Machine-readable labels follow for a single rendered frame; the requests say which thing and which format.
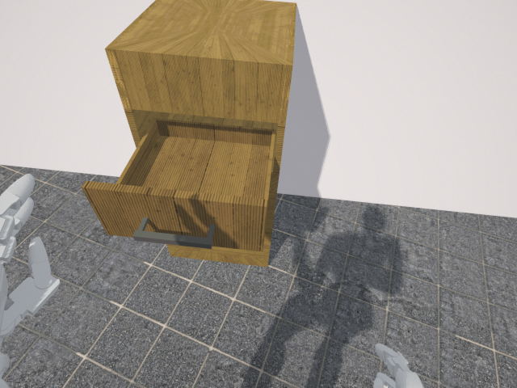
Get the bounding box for robot right hand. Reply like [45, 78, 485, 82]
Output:
[373, 344, 424, 388]

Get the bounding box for robot left hand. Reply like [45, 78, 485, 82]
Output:
[0, 174, 60, 350]

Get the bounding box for cabinet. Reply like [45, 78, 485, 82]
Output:
[105, 0, 296, 267]

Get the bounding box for drawer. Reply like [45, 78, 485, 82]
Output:
[82, 118, 275, 251]

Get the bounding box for handle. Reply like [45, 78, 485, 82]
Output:
[133, 217, 215, 249]

